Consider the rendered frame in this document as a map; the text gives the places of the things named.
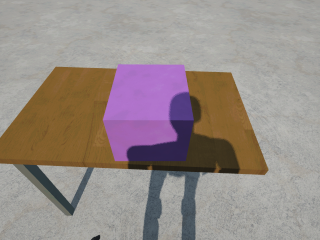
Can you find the carton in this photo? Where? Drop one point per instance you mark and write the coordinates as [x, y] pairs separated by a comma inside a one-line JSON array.
[[149, 115]]

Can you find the table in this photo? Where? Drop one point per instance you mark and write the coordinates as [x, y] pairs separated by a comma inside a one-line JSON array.
[[62, 125]]

